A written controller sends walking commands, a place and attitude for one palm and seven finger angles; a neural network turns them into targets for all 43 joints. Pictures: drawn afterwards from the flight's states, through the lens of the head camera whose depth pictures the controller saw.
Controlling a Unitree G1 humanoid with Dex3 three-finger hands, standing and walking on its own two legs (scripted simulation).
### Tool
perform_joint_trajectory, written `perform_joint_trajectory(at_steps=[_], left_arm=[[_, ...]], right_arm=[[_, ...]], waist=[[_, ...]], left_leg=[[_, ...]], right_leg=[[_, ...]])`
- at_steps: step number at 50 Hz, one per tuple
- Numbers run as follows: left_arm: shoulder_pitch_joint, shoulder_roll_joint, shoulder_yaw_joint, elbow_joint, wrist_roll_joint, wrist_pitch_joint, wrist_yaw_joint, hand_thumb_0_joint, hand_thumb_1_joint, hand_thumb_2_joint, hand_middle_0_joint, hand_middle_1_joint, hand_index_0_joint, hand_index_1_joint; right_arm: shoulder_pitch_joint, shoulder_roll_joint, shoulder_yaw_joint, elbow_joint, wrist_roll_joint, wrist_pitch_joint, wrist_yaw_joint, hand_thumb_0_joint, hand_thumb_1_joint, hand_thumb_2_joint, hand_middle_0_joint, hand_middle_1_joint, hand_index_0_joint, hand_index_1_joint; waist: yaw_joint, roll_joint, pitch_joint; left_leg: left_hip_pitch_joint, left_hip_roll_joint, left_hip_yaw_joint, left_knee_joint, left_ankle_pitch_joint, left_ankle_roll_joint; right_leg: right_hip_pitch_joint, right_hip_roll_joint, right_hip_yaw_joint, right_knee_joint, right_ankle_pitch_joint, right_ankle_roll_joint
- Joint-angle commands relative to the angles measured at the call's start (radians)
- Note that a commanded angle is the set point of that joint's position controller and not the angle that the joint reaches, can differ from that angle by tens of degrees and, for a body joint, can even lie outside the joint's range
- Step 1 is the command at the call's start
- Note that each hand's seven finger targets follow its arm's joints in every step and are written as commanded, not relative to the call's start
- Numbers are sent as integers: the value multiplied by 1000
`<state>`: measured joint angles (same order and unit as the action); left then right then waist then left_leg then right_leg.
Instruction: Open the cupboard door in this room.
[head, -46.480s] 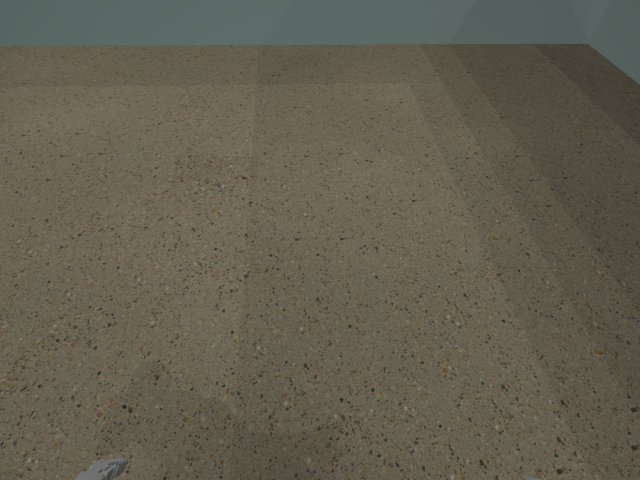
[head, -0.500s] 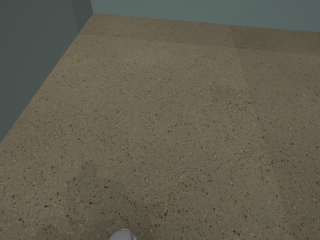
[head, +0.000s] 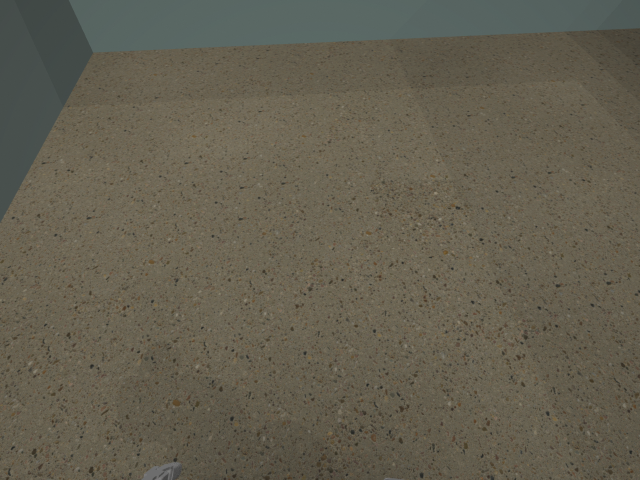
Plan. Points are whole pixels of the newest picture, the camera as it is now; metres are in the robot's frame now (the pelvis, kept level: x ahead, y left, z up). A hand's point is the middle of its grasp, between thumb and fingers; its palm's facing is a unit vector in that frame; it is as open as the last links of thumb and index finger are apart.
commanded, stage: turn to face it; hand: left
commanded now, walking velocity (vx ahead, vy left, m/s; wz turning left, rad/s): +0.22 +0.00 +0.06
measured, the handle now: out of the picture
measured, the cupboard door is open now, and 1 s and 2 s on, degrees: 41 41 41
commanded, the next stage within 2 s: none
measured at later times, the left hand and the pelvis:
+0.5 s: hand (206, 415) +0.23 +0.18 -0.15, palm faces +0.22 -0.95 -0.24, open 7.4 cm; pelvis +0.16 -0.03 +0.00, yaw +12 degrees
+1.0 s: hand out of the picture +0.14 +0.18 -0.17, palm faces +0.54 -0.79 -0.28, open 7.4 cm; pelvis +0.22 -0.04 +0.00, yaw +32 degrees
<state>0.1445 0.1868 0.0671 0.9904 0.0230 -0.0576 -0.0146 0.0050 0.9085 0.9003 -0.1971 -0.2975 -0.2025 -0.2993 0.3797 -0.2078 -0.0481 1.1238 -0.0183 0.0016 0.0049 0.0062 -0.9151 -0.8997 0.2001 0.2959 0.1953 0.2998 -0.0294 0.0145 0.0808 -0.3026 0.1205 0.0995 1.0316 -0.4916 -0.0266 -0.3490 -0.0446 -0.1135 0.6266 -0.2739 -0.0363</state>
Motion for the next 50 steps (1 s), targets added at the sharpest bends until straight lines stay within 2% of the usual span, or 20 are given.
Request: perform_joint_trajectory(at_steps=[1,8,9,10,11,12,16,21,23,25,26,28,30,36,40,42,44,45,46,50], left_arm=[[128,120,17,14,2,1,30,0,900,900,-200,-300,-200,-300],[95,100,6,34,-13,1,30,0,900,900,-200,-300,-200,-300],[125,79,0,28,-15,12,29,0,900,900,-200,-300,-200,-300],[153,45,-4,11,-22,20,30,0,900,900,-200,-300,-200,-300],[101,54,-14,-23,-15,28,34,0,900,900,-200,-300,-200,-300],[55,50,-8,-33,-11,33,35,0,900,900,-200,-300,-200,-300],[18,49,2,-39,-18,44,27,0,900,900,-200,-300,-200,-300],[75,53,11,-63,-15,58,29,0,900,900,-200,-300,-200,-300],[144,89,24,-56,-10,51,34,0,900,900,-200,-300,-200,-300],[176,253,53,-79,9,46,45,0,900,900,-200,-300,-200,-300],[152,233,46,-97,4,45,50,0,900,900,-200,-300,-200,-300],[46,166,24,-117,1,44,51,0,900,900,-200,-300,-200,-300],[56,138,13,-118,1,34,49,0,900,900,-200,-300,-200,-300],[163,192,24,-91,6,31,49,0,900,900,-200,-300,-200,-300],[151,226,37,-101,4,33,44,0,900,900,-200,-300,-200,-300],[114,236,40,-114,-7,33,39,0,900,900,-200,-300,-200,-300],[58,142,11,-198,-15,44,30,0,900,900,-200,-300,-200,-300],[14,167,14,-220,-6,63,39,0,900,900,-200,-300,-200,-300],[-4,142,15,-200,-8,65,45,0,900,900,-200,-300,-200,-300],[59,138,21,-156,-6,87,25,0,900,900,-200,-300,-200,-300]], right_arm=[[-72,-12,-8,-113,-4,-35,-3,0,-900,-900,200,300,200,300],[70,7,9,-53,-6,-40,4,0,-900,-900,200,300,200,300],[113,-63,-6,-51,-10,-45,0,0,-900,-900,200,300,200,300],[145,-154,-25,-64,-19,-41,-11,0,-900,-900,200,300,200,300],[148,-173,-30,-78,-19,-29,-23,0,-900,-900,200,300,200,300],[118,-161,-24,-80,-23,-28,-36,0,-900,-900,200,300,200,300],[-20,-142,-23,-132,-14,-27,-44,0,-900,-900,200,300,200,300],[-136,-175,-48,-186,-11,4,-32,0,-900,-900,200,300,200,300],[-190,-162,-56,-219,-2,17,-23,0,-900,-900,200,300,200,300],[-228,-80,-49,-272,2,23,-4,0,-900,-900,200,300,200,300],[-237,-116,-59,-272,-2,32,-1,0,-900,-900,200,300,200,300],[-239,-83,-54,-244,-3,48,8,0,-900,-900,200,300,200,300],[-233,-65,-44,-237,-2,51,16,0,-900,-900,200,300,200,300],[-326,-44,-22,-276,5,45,26,0,-900,-900,200,300,200,300],[-305,-80,-21,-297,5,36,23,0,-900,-900,200,300,200,300],[-184,-134,-38,-273,-5,27,19,0,-900,-900,200,300,200,300],[-53,-331,-82,-255,-4,25,9,0,-900,-900,200,300,200,300],[-40,-330,-82,-246,2,27,-1,0,-900,-900,200,300,200,300],[-87,-301,-77,-258,-2,21,-14,0,-900,-900,200,300,200,300],[-243,-233,-55,-295,-6,16,-16,0,-900,-900,200,300,200,300]], waist=[[33,-160,-67],[-28,-27,-94],[-35,131,-138],[-43,313,-158],[-56,260,-119],[-47,262,-116],[1,128,-157],[32,147,-174],[71,64,-153],[109,-379,-104],[97,-265,-99],[32,-219,-29],[23,-209,-58],[72,-192,-114],[48,-217,-146],[-30,-130,-215],[-93,303,-287],[-87,118,-255],[-65,185,-240],[22,149,-131]], left_leg=[[-228,44,-54,-6,66,-6],[107,-53,13,-533,443,-1],[203,21,-105,-561,597,37],[253,208,-363,-623,741,148],[207,281,-493,-677,739,229],[204,276,-522,-684,796,241],[170,180,-329,-622,955,204],[41,111,-316,-630,615,168],[-120,34,-281,-567,372,102],[-353,-163,-61,-118,-118,-15],[-312,-111,-111,64,-108,-10],[-327,-67,-111,200,16,-24],[-306,-68,-81,152,63,-38],[-210,-104,20,-210,67,-32],[-90,-127,57,-384,125,-2],[176,-110,47,-571,365,27],[444,347,-504,-610,1110,301],[399,360,-461,-589,1042,321],[347,287,-425,-595,964,284],[135,116,-254,-641,700,182]], right_leg=[[174,-276,256,-393,107,-153],[135,-168,-7,-180,211,-35],[72,-113,-47,-24,95,9],[-51,-10,-83,161,-215,58],[-105,24,-4,344,-395,62],[-183,-1,57,445,-374,66],[-145,-22,98,385,-237,95],[45,29,54,85,-123,93],[247,9,55,-164,47,89],[288,-445,484,-416,23,-84],[188,-476,455,-406,27,-134],[139,-346,252,-344,190,-99],[195,-290,111,-289,438,-67],[378,-295,8,-179,773,-56],[370,-315,-35,-87,844,-41],[234,-296,-92,127,725,19],[-239,-77,-36,548,-406,122],[-285,-84,79,599,-384,117],[-295,-92,103,598,-333,124],[-178,-52,93,468,-170,126]])
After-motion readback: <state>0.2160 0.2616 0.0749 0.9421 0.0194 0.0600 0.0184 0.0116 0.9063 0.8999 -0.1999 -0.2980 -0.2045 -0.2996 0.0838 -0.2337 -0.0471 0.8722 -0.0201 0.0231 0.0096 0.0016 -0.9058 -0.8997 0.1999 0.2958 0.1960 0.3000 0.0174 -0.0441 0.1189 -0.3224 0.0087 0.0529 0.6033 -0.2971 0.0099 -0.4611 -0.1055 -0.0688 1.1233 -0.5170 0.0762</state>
